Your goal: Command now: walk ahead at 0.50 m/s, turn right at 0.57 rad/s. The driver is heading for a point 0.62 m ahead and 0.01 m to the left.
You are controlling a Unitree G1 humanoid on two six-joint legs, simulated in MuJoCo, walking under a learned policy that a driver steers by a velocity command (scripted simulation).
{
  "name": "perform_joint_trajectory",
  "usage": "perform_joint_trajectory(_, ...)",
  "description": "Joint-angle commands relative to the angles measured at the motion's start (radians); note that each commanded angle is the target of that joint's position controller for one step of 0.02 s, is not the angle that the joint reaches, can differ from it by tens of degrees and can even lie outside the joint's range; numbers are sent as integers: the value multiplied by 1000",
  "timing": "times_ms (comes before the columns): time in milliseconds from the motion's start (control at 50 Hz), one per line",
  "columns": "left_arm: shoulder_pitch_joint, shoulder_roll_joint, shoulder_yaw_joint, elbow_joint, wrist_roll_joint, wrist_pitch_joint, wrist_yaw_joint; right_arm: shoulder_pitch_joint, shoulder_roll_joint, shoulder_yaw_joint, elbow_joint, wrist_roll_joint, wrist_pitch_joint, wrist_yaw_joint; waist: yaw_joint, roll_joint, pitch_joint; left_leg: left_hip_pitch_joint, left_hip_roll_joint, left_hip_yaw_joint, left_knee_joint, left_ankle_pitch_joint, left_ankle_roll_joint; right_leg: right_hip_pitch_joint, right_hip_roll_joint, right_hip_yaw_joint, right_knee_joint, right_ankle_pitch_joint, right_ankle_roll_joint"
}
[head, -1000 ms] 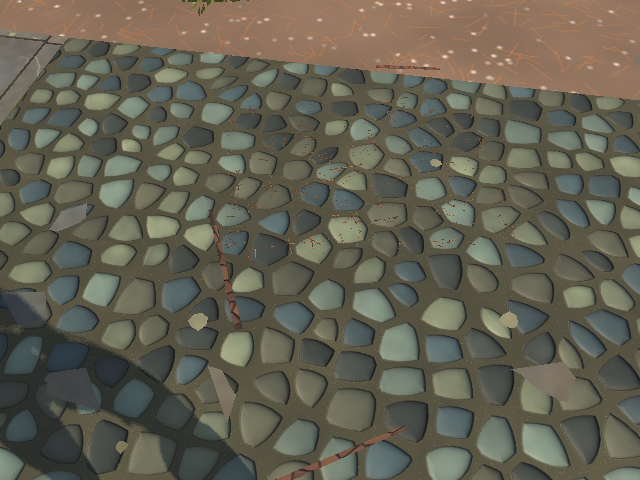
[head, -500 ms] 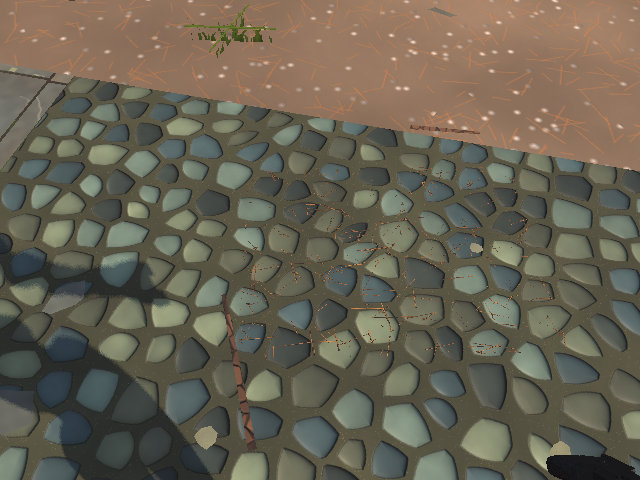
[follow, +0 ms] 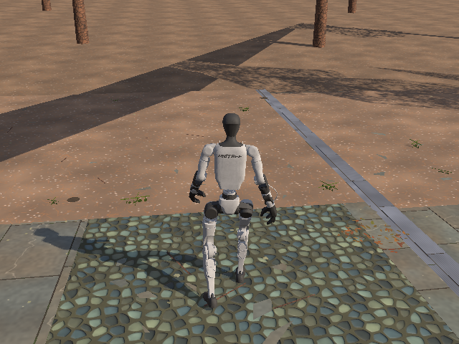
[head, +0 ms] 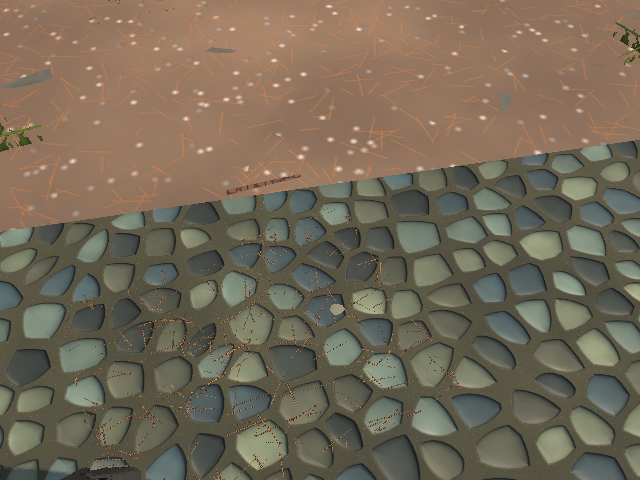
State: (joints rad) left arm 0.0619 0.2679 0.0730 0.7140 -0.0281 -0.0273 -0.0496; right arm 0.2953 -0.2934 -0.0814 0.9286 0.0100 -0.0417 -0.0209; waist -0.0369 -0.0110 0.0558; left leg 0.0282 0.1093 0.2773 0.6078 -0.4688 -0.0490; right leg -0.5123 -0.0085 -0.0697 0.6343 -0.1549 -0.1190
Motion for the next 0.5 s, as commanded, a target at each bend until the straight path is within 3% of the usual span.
perform_joint_trajectory(20,368,318,96,1,3,-9,20,5,-44,19,-147,-12,-66,14,120,-203,-427,-749,-150,-290,783,-162,20,931,-333,918,-308,-233,-338)
perform_joint_trajectory(40,352,237,71,6,12,-26,12,-136,-124,-1,-176,34,-95,24,167,-87,-323,-859,-97,-361,805,-76,47,881,-318,825,-371,-194,-269)
perform_joint_trajectory(60,305,206,62,6,11,-38,12,-165,-119,2,-187,39,-111,25,136,-59,-216,-869,-54,-354,735,21,70,751,-282,684,-363,-114,-231)
perform_joint_trajectory(80,227,167,51,-8,8,-42,14,-152,-118,-1,-167,13,-113,15,86,5,-153,-799,-10,-357,649,91,68,601,-234,564,-359,-11,-195)
perform_joint_trajectory(100,173,137,40,-25,15,-43,18,-131,-131,-10,-158,-5,-104,11,47,-10,-125,-716,16,-362,577,137,61,486,-200,486,-371,84,-177)
perform_joint_trajectory(120,152,126,35,-37,22,-43,22,-116,-132,-14,-156,-9,-89,13,26,-24,-117,-660,25,-364,543,163,52,421,-178,452,-394,126,-172)
perform_joint_trajectory(180,181,148,39,-29,17,-50,41,-126,-89,-7,-163,-22,-60,14,18,-20,-98,-641,16,-331,412,250,9,343,-152,354,-425,266,-174)
perform_joint_trajectory(280,259,148,33,10,16,-47,61,-286,-44,15,-204,-15,-64,27,89,-59,-51,-610,-25,-306,58,572,-4,321,-95,244,-439,204,-104)
perform_joint_trajectory(340,304,158,33,41,14,-49,59,-364,-51,19,-228,-3,-73,41,124,-68,-13,-600,-43,-303,-43,636,14,356,-130,272,-442,118,-98)
perform_joint_trajectory(400,345,158,33,70,12,-40,63,-404,-70,18,-252,-4,-84,57,133,-65,8,-671,-52,-310,-102,553,51,496,-189,313,-381,182,-96)
perform_joint_trajectory(460,338,174,39,80,15,-26,71,-343,-94,10,-245,-3,-91,65,91,-92,-15,-600,-78,-288,-130,428,96,575,-215,325,-301,383,-69)
perform_joint_trajectory(480,317,179,39,75,15,-21,71,-263,-114,-1,-225,-4,-92,62,45,-98,-64,-480,-110,-257,-148,415,119,572,-190,302,-217,559,-54)
perform_joint_trajectory(500,301,163,30,68,19,-19,69,-124,-150,-20,-186,-9,-93,56,-24,-80,-164,-268,-103,-257,-145,460,155,520,-135,260,-53,639,-29)
